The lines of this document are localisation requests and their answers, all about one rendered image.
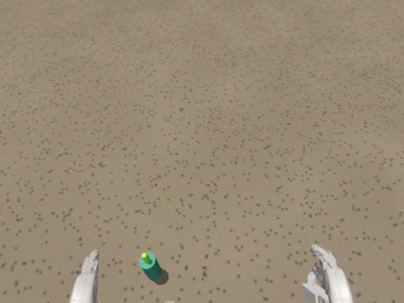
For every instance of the left robot hand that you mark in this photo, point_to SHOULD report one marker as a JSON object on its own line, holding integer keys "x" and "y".
{"x": 85, "y": 286}

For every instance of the bottle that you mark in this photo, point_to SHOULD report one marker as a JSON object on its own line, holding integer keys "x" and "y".
{"x": 150, "y": 265}

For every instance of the right robot hand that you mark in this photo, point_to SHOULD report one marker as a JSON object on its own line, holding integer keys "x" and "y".
{"x": 335, "y": 286}

